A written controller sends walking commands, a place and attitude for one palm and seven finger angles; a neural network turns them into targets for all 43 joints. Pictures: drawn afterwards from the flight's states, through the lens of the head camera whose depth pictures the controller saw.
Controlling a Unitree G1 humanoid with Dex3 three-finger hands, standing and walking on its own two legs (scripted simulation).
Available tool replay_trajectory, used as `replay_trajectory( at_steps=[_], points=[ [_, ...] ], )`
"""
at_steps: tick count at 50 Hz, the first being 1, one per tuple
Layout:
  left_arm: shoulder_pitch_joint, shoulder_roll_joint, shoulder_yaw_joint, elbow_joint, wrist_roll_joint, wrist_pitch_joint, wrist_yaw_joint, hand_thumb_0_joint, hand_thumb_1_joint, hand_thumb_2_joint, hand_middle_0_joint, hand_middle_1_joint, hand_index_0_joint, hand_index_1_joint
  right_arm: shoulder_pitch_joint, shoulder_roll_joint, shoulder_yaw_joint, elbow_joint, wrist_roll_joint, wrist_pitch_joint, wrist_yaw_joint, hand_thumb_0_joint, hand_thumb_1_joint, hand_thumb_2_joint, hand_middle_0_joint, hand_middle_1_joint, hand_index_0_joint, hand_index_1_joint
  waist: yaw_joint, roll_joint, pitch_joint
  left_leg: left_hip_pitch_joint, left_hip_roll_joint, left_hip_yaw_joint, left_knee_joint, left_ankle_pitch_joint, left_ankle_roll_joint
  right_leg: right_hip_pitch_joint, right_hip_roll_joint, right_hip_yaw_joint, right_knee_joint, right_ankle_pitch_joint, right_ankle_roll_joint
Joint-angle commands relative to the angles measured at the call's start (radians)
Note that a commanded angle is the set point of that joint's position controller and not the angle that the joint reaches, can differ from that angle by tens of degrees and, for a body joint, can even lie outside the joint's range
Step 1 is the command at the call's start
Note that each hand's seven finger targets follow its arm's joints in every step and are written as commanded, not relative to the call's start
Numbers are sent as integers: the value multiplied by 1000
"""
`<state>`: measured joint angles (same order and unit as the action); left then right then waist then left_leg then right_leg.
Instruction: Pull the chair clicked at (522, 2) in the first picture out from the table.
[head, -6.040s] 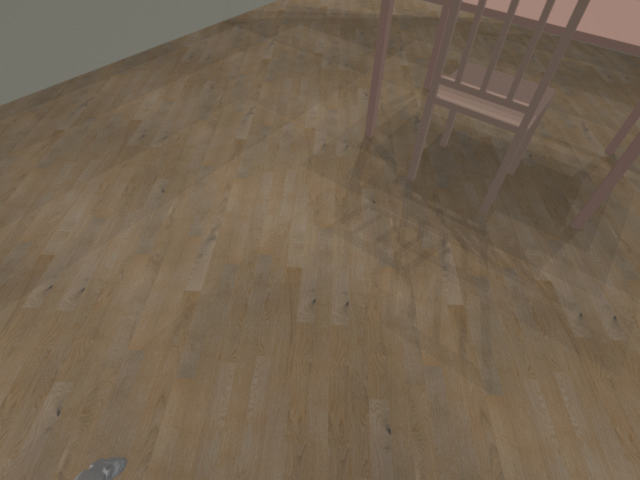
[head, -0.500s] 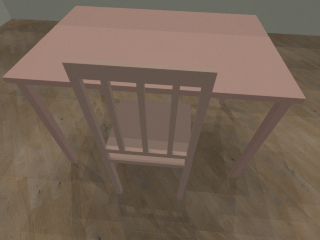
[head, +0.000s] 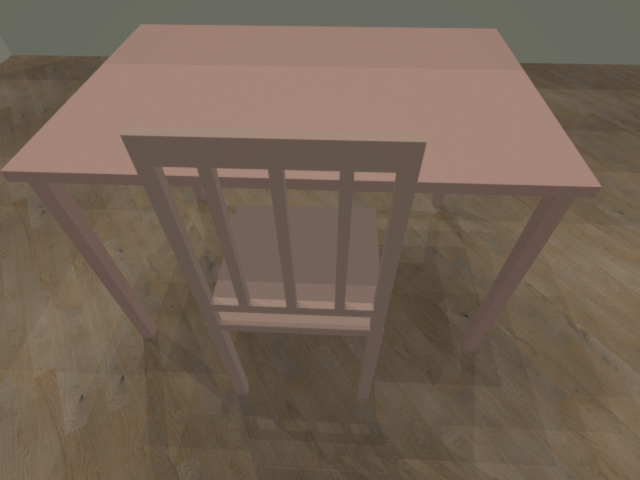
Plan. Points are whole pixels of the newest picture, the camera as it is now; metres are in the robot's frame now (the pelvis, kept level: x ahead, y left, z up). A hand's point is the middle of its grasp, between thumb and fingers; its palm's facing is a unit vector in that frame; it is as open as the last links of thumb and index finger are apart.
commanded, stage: look again from close up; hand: left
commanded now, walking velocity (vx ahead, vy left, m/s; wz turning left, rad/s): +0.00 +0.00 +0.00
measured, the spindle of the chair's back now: (285, 248) +0.50 +0.09 -0.05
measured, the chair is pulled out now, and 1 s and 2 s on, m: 0.00 0.00 0.00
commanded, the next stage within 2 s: come to a stop and stand still in 0.42 s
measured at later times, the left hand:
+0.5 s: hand out of the picture +0.00 +0.18 -0.18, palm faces +0.01 -0.99 -0.17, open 7.3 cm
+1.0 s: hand out of the picture +0.02 +0.21 -0.17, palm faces +0.00 -0.98 -0.22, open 7.4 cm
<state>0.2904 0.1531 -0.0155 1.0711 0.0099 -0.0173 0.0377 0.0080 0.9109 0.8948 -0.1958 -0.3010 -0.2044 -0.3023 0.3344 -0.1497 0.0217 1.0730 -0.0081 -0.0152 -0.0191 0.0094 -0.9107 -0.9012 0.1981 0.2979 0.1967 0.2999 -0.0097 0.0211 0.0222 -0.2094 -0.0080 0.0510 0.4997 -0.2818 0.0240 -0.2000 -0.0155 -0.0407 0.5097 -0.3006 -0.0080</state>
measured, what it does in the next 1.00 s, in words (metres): stands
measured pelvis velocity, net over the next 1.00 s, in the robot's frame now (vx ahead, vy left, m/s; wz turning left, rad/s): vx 0.01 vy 0.03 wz -0.02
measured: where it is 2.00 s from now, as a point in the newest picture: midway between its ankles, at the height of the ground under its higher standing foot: outside the picture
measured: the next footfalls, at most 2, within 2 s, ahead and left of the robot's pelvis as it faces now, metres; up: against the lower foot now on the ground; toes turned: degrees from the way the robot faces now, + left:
none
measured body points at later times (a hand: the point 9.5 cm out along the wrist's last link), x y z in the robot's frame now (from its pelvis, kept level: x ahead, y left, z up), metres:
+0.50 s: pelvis +0.01 +0.02 +0.00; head +0.03 +0.02 +0.45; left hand +0.01 +0.23 -0.16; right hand +0.02 -0.21 -0.15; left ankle -0.01 +0.10 -0.74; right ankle -0.02 -0.11 -0.74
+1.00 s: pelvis +0.01 +0.03 +0.00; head +0.02 +0.02 +0.45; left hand +0.02 +0.26 -0.15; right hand +0.03 -0.20 -0.16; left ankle -0.01 +0.10 -0.74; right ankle -0.02 -0.11 -0.74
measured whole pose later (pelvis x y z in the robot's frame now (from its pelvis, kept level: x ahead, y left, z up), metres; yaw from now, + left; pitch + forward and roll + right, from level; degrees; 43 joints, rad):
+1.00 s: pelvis +0.01 +0.03 +0.00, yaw -1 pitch +0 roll +0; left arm 0.29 0.16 -0.02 1.08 0.01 -0.01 0.04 0.01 0.91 0.90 -0.19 -0.30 -0.20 -0.30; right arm 0.28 -0.18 0.01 1.06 0.00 -0.03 -0.03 0.01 -0.93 -0.90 0.20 0.30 0.20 0.30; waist 0.01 0.01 0.02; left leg -0.18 -0.04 0.08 0.47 -0.29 0.06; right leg -0.18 -0.05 -0.01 0.49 -0.30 0.03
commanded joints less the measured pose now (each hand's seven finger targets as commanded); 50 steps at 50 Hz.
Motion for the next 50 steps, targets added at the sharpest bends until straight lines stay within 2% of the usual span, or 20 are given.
replay_trajectory(
  at_steps=[1, 3, 7, 13, 14, 22, 27, 28, 29, 30, 31, 32, 33, 34, 35, 37, 38, 41, 48, 50],
  points=[
    [55, 93, 20, -30, -3, -10, 3, 0, 900, 900, -200, -300, -200, -300, 29, -95, -14, -23, -3, -22, -4, 0, -900, -900, 200, 300, 200, 300, 13, -22, 50, -47, 95, -109, -131, 105, 23, -2, -76, 86, -91, 85, -38],
    [58, 92, 21, -28, -2, -11, 2, 0, 900, 900, -200, -300, -200, -300, 27, -84, -13, -12, -1, -24, -6, 0, -900, -900, 200, 300, 200, 300, 17, -47, 48, -42, 96, -105, -134, 125, 25, 7, -76, 85, -95, 114, -36],
    [58, 90, 22, -20, -2, -11, 5, 0, 900, 900, -200, -300, -200, -300, 28, -87, -15, 6, -1, -25, -8, 0, -900, -900, 200, 300, 200, 300, 13, -31, 23, -5, 97, -102, -126, 182, 23, 13, -81, 87, -84, 163, -31],
    [64, 89, 21, -4, -1, -11, 5, 0, 900, 900, -200, -300, -200, -300, 10, -78, -15, 24, 2, -25, -11, 0, -900, -900, 200, 300, 200, 300, 16, -39, 47, 10, 99, -95, -132, 211, 25, 7, -86, 83, -97, 194, -26],
    [65, 87, 20, -1, 0, -10, 6, 0, 900, 900, -200, -300, -200, -300, 7, -83, -16, 26, 1, -24, -11, 0, -900, -900, 200, 300, 200, 300, 13, -20, 47, 15, 96, -96, -131, 218, 23, 5, -87, 85, -95, 198, -25],
    [80, 86, 18, 15, 1, -11, 6, 0, 900, 900, -200, -300, -200, -300, -6, -93, -17, 32, 2, -27, -14, 0, -900, -900, 200, 300, 200, 300, 12, -14, 16, 64, 102, -92, -132, 283, 24, 16, -92, 83, -98, 241, -18],
    [85, 84, 18, 22, 1, -9, 7, 0, 900, 900, -200, -300, -200, -300, -12, -96, -18, 34, 2, -27, -16, 0, -900, -900, 200, 300, 200, 300, 12, -13, 15, 79, 105, -93, -136, 308, 24, 22, -94, 78, -102, 245, -15],
    [84, 84, 17, 23, 1, -8, 7, 0, 900, 900, -200, -300, -200, -300, -19, -90, -18, 35, 4, -26, -17, 0, -900, -900, 200, 300, 200, 300, 14, -17, 39, 67, 105, -92, -143, 298, 26, 14, -92, 77, -108, 239, -14],
    [126, 112, 19, 46, 19, -24, 43, 0, 900, 900, -200, -300, -200, -300, -74, -142, -29, -35, 11, -26, -10, 0, -900, -900, 200, 300, 200, 300, 27, -56, 50, 8, 133, -86, 45, 539, -6, -15, -120, 106, -96, 524, 2],
    [101, 125, 22, -2, 6, -26, 38, 0, 900, 900, -200, -300, -200, -300, -23, -111, -29, -59, 0, -22, -6, 0, -900, -900, 200, 300, 200, 300, -1, -25, -15, 0, 101, -93, -1, 253, -4, 30, -133, 110, -70, 351, -29],
    [67, 105, 14, -16, 5, -20, 29, 0, 900, 900, -200, -300, -200, -300, -10, -105, -28, -62, -1, -20, -5, 0, -900, -900, 200, 300, 200, 300, -8, 17, -7, -18, 111, -107, -43, 201, 4, -4, -106, 97, -55, 185, -40],
    [73, 96, 12, -27, 5, -17, 22, 0, 900, 900, -200, -300, -200, -300, 3, -109, -26, -70, -3, -24, -4, 0, -900, -900, 200, 300, 200, 300, -3, 60, -22, -15, 120, -131, -57, 250, 18, -2, -80, 79, -39, 121, -39],
    [88, 99, 16, -23, 7, -17, 17, 0, 900, 900, -200, -300, -200, -300, -9, -111, -25, -72, -6, -26, -6, 0, -900, -900, 200, 300, 200, 300, 9, 124, -26, -18, 121, -125, -54, 284, 30, 9, -76, 66, -44, 125, -44],
    [92, 102, 16, -22, 5, -15, 14, 0, 900, 900, -200, -300, -200, -300, -8, -108, -24, -82, -4, -26, -8, 0, -900, -900, 200, 300, 200, 300, 6, 105, -38, -3, 117, -127, -52, 310, 30, 19, -71, 66, -39, 137, -45],
    [84, 98, 15, -22, 3, -12, 12, 0, 900, 900, -200, -300, -200, -300, -7, -112, -24, -84, -3, -24, -10, 0, -900, -900, 200, 300, 200, 300, 4, 52, -18, -2, 115, -127, -54, 297, 33, 11, -68, 64, -44, 132, -42],
    [75, 90, 13, -27, 2, -6, 9, 0, 900, 900, -200, -300, -200, -300, -7, -118, -25, -85, -1, -20, -10, 0, -900, -900, 200, 300, 200, 300, 3, -6, 18, -8, 114, -125, -80, 226, 35, -7, -68, 68, -58, 109, -36],
    [66, 90, 13, -26, 4, -4, 6, 0, 900, 900, -200, -300, -200, -300, -12, -113, -24, -82, -1, -21, -10, 0, -900, -900, 200, 300, 200, 300, 6, -12, 57, -33, 110, -129, -97, 206, 38, -18, -66, 69, -64, 110, -37],
    [64, 94, 13, -30, 2, 0, 3, 0, 900, 900, -200, -300, -200, -300, -17, -125, -25, -77, -1, -19, -7, 0, -900, -900, 200, 300, 200, 300, 7, -19, 75, -33, 107, -129, -136, 130, 36, -30, -67, 74, -73, 80, -31],
    [65, 104, 19, -23, 2, -2, 1, 0, 900, 900, -200, -300, -200, -300, -18, -118, -22, -43, 0, -26, -8, 0, -900, -900, 200, 300, 200, 300, 16, -38, 42, 11, 101, -109, -147, 192, 36, -5, -79, 77, -81, 144, -23],
    [63, 105, 19, -19, 1, 0, 2, 0, 900, 900, -200, -300, -200, -300, -14, -123, -21, -32, -1, -27, -9, 0, -900, -900, 200, 300, 200, 300, 15, -19, 33, 22, 101, -110, -148, 213, 33, -2, -82, 78, -77, 153, -22]
  ],
)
